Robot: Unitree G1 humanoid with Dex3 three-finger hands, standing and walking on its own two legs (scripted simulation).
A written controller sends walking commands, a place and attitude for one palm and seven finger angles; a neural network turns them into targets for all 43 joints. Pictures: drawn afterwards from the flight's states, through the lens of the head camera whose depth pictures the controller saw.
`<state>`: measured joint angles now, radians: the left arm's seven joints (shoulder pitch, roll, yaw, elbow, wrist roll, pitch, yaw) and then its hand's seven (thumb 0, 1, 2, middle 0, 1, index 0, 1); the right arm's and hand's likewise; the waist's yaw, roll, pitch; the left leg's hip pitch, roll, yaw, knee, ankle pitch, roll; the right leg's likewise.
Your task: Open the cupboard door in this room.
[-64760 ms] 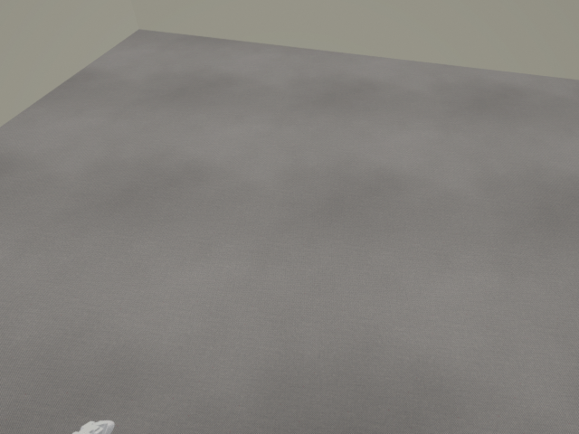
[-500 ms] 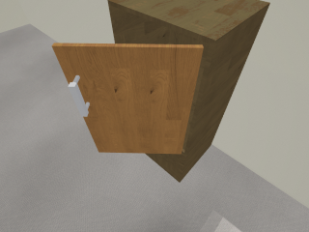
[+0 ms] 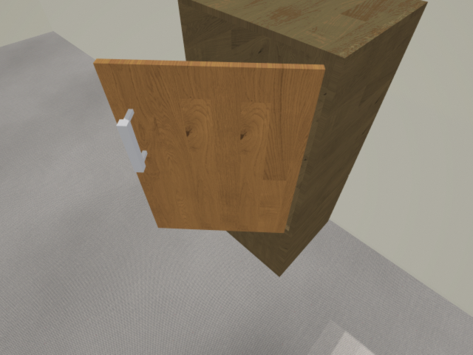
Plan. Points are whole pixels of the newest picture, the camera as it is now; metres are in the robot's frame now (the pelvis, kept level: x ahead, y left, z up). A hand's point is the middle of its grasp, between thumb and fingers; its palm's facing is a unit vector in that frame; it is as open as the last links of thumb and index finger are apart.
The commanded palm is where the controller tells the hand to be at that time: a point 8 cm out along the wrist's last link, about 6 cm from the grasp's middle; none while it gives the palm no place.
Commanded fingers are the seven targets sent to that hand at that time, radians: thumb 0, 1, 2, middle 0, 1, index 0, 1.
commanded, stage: come to a stop and stand still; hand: left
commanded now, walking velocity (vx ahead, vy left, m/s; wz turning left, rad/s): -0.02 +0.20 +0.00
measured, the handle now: (135, 141) +0.53 +0.27 +0.04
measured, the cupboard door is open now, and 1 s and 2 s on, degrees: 41 41 41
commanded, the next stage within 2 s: look again from close up in 1.84 s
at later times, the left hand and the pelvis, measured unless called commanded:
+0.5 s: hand out of the picture +0.01 +0.22 -0.18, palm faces +0.05 -0.98 -0.20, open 7.2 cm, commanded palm none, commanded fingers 0.00 0.90 0.90 -0.20 -0.30 -0.20 -0.30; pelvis -0.01 +0.04 +0.00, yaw +1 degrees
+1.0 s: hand out of the picture -0.03 +0.20 -0.16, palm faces +0.06 -0.96 -0.26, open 7.4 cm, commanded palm none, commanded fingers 0.00 0.90 0.90 -0.20 -0.30 -0.20 -0.30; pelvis -0.06 -0.01 +0.00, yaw +3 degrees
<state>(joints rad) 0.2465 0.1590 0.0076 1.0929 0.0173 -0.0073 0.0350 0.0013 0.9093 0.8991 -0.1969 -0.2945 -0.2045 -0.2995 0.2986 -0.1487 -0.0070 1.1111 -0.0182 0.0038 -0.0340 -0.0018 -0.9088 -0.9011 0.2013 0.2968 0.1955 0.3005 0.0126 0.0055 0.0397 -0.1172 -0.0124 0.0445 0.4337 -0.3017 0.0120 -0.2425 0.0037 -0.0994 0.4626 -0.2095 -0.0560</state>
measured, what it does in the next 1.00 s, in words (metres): steps on the spot: right foot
